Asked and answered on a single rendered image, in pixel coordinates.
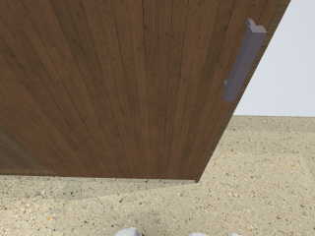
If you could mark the handle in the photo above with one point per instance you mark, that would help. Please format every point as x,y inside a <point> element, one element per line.
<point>248,50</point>

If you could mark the wardrobe door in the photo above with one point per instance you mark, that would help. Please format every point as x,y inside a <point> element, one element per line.
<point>14,155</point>
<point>127,89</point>

